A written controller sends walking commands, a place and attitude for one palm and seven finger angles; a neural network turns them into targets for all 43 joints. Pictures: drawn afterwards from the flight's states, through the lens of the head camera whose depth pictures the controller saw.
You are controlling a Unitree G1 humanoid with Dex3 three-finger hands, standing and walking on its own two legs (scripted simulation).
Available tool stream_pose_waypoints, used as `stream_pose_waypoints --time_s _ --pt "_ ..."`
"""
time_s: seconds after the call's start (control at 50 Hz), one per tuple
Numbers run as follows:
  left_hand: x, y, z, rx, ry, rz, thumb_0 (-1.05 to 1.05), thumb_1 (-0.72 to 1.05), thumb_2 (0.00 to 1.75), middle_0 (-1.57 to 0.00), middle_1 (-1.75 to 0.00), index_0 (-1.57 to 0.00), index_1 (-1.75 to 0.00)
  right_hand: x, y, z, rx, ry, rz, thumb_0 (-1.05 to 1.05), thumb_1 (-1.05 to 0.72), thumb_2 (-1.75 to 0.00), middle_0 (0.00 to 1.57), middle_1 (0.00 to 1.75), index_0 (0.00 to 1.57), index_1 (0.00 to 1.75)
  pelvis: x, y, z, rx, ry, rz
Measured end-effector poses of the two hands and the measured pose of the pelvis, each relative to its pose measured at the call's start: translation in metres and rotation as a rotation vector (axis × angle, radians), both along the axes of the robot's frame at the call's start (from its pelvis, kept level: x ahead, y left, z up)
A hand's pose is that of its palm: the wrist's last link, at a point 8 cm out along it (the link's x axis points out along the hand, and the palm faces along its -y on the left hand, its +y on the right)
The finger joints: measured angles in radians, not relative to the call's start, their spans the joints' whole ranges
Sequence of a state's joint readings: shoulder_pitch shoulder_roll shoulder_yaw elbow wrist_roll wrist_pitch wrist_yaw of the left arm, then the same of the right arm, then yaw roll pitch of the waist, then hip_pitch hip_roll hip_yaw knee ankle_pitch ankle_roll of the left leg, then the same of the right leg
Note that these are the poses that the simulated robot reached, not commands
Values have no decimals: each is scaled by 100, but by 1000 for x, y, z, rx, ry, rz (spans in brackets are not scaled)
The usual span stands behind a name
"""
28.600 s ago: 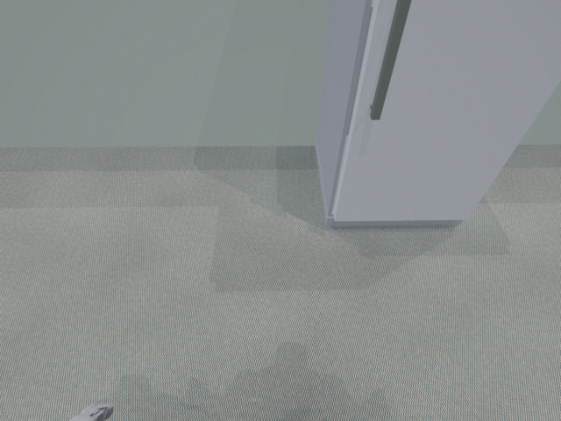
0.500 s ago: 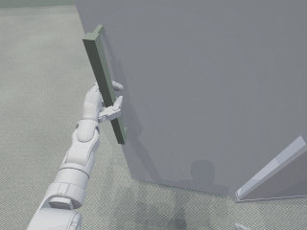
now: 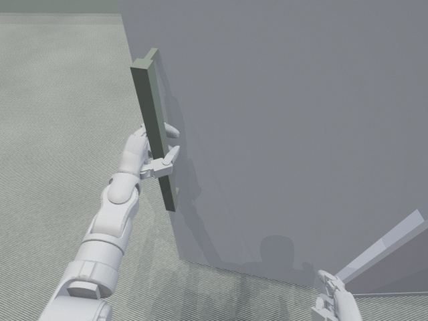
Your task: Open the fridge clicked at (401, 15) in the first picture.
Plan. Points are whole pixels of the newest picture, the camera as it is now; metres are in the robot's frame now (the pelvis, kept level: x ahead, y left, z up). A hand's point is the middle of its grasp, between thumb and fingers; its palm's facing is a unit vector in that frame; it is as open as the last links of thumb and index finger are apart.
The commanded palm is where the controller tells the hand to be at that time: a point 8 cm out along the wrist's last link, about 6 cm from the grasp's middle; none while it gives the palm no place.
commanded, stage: loosen the grip on the handle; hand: left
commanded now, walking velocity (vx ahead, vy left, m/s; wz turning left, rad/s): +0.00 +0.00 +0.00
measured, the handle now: (165, 148) +0.42 +0.13 +0.08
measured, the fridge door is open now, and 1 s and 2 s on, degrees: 77 74 74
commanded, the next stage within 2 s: slip the hand off the handle in 0.52 s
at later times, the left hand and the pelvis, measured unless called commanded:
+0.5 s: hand (166, 159) +0.39 +0.12 +0.08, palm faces -0.02 -0.99 -0.15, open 13.7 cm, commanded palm +0.36 +0.18 +0.09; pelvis -0.02 -0.02 -0.01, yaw +1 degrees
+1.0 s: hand (132, 157) +0.40 +0.19 +0.07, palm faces +0.02 -0.99 -0.13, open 14.7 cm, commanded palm +0.38 +0.25 +0.09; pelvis +0.00 +0.01 -0.02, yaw +2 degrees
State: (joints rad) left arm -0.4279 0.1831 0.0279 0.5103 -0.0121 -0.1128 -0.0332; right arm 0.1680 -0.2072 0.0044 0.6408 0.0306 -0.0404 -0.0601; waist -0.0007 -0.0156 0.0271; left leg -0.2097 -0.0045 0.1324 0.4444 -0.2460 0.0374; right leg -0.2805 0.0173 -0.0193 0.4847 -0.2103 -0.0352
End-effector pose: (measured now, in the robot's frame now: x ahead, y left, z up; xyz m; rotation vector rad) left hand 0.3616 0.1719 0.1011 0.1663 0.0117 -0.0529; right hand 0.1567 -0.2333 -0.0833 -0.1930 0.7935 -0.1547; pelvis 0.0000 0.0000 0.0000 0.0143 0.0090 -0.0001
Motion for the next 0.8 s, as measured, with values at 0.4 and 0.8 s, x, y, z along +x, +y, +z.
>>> stream_pose_waypoints --time_s 0.4,0.8 --pt "7 1 -7 -2 -10 55 -1 -42 26 -37 -130 -36 -130 -114 -40 -33 -4 162 -51 1 -90 -90 20 30 20 30 -28 -18 -13 0 57 21" --pt "15 43 -20 -22 -21 85 -1 -55 20 -26 -116 -28 -117 -56 -23 -23 -18 105 -12 1 -90 -90 20 30 20 30 -7 -5 -13 -12 98 20"
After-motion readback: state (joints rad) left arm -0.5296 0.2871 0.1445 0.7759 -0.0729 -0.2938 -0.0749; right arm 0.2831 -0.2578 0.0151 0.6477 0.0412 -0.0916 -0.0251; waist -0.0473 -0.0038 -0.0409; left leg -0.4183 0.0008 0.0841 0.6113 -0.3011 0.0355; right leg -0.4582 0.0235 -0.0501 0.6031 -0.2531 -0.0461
